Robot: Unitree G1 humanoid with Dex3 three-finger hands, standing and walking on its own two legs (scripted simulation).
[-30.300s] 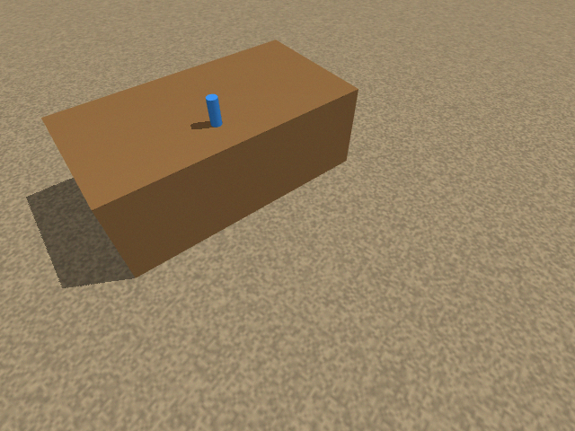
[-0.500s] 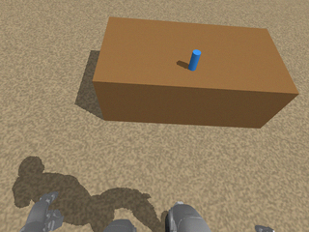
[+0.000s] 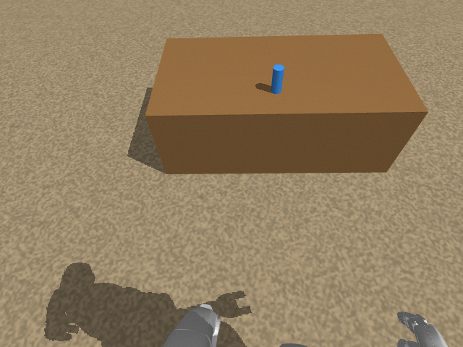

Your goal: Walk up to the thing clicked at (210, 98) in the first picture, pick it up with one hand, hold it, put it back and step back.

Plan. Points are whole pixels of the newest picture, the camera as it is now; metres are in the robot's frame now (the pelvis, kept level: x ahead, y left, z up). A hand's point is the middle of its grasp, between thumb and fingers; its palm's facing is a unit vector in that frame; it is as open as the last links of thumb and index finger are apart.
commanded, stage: step back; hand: right
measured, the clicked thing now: (277, 79) +1.14 -0.12 -0.28
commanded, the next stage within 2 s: stand in 1.14 s
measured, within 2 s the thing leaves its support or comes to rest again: neither
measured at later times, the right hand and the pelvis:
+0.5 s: hand out of the picture +0.04 -0.28 -0.14, palm faces -0.12 +0.91 -0.39, open 7.4 cm; pelvis -0.07 -0.02 +0.00, yaw +6 degrees
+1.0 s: hand out of the picture +0.10 -0.23 -0.14, palm faces -0.11 +0.94 -0.32, open 7.4 cm; pelvis -0.03 +0.00 +0.01, yaw +6 degrees
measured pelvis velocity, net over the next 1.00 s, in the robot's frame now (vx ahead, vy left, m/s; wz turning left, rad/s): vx -0.03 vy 0.00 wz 0.10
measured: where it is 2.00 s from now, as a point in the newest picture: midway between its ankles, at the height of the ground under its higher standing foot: outside the picture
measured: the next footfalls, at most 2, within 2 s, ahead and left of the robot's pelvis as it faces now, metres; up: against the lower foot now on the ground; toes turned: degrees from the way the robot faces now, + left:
left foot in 0.22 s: -0.01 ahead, +0.12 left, +0.00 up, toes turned +8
